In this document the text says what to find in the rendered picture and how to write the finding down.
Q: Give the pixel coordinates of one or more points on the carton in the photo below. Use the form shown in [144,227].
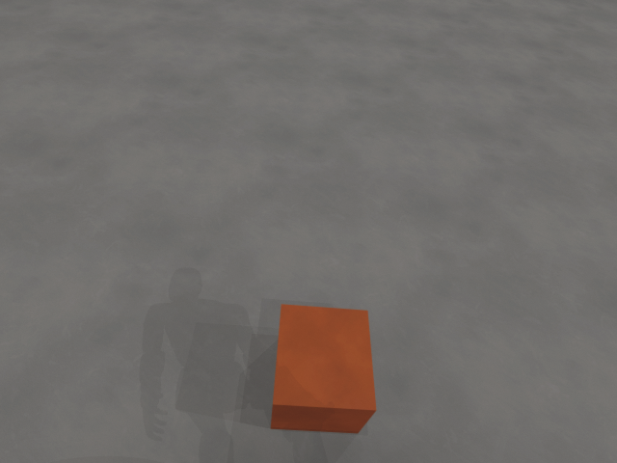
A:
[324,374]

